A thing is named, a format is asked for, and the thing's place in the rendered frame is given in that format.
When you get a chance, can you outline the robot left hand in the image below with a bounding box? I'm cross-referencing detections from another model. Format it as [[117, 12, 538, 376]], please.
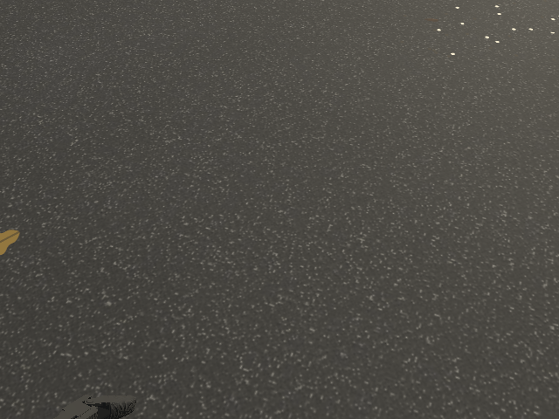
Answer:
[[53, 395, 136, 419]]

